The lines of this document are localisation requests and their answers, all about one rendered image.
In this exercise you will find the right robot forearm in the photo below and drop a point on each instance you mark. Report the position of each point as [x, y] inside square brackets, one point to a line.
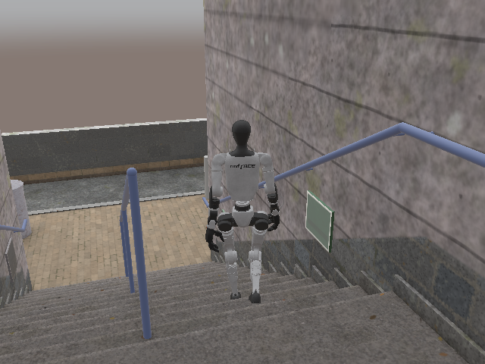
[273, 202]

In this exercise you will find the right robot upper arm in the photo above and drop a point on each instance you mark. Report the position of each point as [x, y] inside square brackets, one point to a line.
[268, 171]

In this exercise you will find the robot left hand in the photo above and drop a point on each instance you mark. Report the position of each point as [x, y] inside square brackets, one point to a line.
[209, 238]

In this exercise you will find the robot right hand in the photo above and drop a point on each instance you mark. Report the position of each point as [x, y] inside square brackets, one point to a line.
[275, 220]

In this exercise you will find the left robot upper arm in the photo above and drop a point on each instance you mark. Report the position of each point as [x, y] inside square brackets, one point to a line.
[216, 174]

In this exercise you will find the left robot thigh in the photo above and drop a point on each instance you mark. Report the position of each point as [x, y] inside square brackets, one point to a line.
[225, 225]

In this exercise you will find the humanoid robot torso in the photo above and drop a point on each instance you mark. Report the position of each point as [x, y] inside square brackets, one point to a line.
[242, 174]

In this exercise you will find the left robot forearm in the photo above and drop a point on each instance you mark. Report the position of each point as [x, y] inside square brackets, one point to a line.
[212, 210]

